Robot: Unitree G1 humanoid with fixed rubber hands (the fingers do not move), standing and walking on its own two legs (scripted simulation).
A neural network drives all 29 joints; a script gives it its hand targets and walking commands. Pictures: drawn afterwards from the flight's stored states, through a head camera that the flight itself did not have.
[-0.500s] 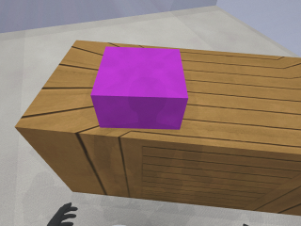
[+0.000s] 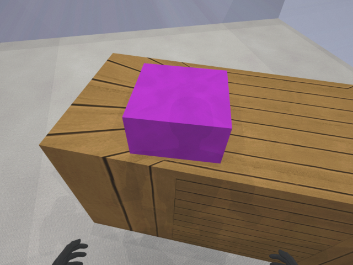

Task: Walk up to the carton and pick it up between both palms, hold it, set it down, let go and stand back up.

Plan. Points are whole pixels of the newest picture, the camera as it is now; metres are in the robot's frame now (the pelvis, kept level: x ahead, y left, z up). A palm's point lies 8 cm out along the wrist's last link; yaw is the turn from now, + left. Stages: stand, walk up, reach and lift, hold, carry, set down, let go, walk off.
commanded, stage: walk up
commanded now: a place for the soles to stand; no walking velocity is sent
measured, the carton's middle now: (180, 110) +0.57 +0.01 +0.01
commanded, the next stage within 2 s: reach and lift in 1.08 s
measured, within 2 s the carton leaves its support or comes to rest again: neither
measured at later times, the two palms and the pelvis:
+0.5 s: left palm out of the picture +0.08 +0.27 -0.10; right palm out of the picture +0.14 -0.25 -0.08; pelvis +0.01 +0.00 +0.00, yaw +3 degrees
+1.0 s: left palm out of the picture +0.09 +0.27 -0.10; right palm out of the picture +0.16 -0.25 -0.08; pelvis +0.02 +0.00 +0.00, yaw +4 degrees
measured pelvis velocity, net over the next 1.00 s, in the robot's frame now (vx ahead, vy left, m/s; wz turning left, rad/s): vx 0.02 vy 0.00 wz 0.07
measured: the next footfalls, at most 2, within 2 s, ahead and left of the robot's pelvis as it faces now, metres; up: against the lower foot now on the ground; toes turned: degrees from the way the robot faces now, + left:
none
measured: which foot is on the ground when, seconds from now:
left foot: down 0.00-1.00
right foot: down 0.00-1.00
